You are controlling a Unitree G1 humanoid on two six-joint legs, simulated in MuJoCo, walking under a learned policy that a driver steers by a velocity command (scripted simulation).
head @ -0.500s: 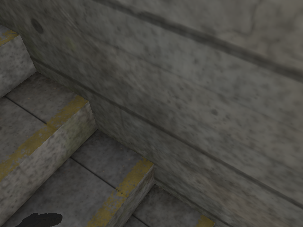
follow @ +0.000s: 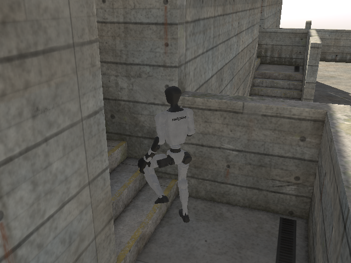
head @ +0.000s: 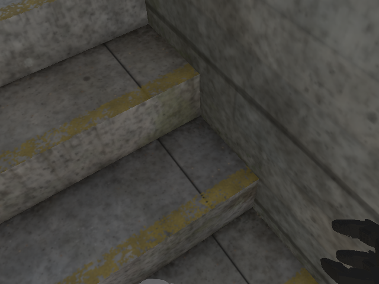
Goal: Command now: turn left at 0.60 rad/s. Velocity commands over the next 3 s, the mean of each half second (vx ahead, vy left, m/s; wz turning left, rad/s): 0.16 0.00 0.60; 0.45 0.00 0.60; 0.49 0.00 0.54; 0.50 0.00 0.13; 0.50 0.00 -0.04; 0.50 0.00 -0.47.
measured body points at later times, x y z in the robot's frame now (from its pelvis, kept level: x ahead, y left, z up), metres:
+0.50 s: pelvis +0.04 +0.11 +0.14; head +0.06 +0.14 +0.59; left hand +0.19 +0.37 +0.05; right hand +0.19 -0.12 +0.04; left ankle +0.03 +0.24 -0.56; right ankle +0.10 -0.01 -0.45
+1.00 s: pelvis +0.22 +0.13 +0.17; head +0.23 +0.10 +0.61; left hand +0.03 +0.28 +0.04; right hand +0.52 +0.10 +0.09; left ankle +0.17 +0.25 -0.28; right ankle +0.23 +0.00 -0.56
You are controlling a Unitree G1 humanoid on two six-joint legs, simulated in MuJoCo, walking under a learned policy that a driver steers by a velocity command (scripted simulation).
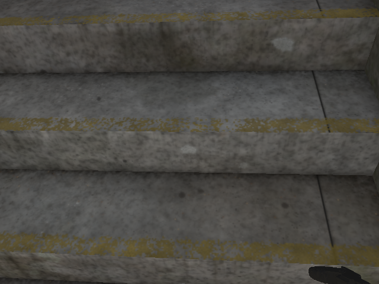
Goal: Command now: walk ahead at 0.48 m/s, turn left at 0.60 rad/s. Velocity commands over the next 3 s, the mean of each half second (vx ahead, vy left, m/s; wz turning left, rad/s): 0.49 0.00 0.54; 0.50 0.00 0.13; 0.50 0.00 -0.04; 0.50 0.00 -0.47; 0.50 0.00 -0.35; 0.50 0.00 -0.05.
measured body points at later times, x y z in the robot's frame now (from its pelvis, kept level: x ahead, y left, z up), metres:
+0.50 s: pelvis +0.32 +0.09 +0.18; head +0.34 +0.09 +0.63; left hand +0.56 +0.32 +0.17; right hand +0.36 -0.16 +0.04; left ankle +0.29 +0.15 -0.55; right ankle +0.40 +0.00 -0.22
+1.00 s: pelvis +0.62 +0.14 +0.36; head +0.63 +0.14 +0.81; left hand +0.48 +0.34 +0.22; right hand +0.90 +0.05 +0.30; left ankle +0.65 +0.28 -0.08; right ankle +0.58 +0.06 -0.37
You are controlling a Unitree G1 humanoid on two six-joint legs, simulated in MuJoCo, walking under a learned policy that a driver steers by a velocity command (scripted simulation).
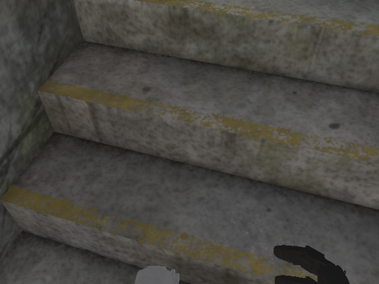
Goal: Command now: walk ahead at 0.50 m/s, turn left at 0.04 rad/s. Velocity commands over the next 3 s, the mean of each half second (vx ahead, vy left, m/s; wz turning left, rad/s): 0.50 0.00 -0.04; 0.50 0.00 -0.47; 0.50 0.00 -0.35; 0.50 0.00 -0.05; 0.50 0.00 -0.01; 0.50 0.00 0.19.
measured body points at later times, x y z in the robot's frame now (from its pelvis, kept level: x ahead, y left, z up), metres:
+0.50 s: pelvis +0.29 +0.03 +0.18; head +0.30 +0.03 +0.63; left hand +0.53 +0.20 +0.13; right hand +0.23 -0.20 +0.04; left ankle +0.27 +0.11 -0.55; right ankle +0.35 -0.11 -0.21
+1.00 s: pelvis +0.57 -0.04 +0.35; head +0.57 -0.06 +0.80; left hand +0.62 +0.19 +0.21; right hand +0.76 -0.26 +0.30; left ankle +0.67 +0.06 -0.06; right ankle +0.51 -0.07 -0.37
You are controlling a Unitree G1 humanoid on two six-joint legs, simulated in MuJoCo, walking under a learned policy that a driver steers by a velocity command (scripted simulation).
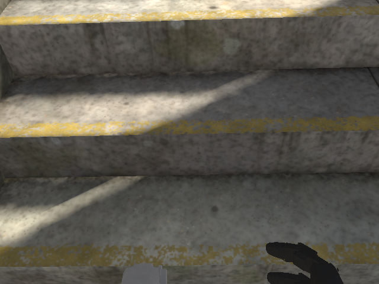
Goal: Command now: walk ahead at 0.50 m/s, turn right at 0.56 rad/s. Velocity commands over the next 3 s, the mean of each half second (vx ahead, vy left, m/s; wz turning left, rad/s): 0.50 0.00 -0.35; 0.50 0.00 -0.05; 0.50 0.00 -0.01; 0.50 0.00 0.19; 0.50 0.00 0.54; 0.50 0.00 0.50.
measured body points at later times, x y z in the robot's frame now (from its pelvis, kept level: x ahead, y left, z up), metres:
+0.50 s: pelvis +0.29 +0.01 +0.19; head +0.29 +0.00 +0.64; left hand +0.57 +0.13 +0.16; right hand +0.20 -0.20 +0.04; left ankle +0.28 +0.12 -0.54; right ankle +0.34 -0.14 -0.24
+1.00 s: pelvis +0.55 -0.13 +0.36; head +0.54 -0.14 +0.81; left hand +0.56 +0.10 +0.22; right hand +0.74 -0.34 +0.29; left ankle +0.62 +0.00 -0.07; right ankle +0.54 -0.19 -0.36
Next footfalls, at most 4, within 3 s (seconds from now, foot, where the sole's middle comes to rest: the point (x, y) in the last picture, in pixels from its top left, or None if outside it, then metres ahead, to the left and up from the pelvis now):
0.18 left None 0.32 0.12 -0.58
0.70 right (286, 220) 0.58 -0.20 -0.40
1.26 left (238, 101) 0.87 -0.08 -0.22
1.80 right None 1.18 -0.35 -0.04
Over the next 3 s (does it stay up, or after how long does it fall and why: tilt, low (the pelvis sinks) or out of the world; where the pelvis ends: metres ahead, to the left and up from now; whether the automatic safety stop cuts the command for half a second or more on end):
stays up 1.71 -0.15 0.90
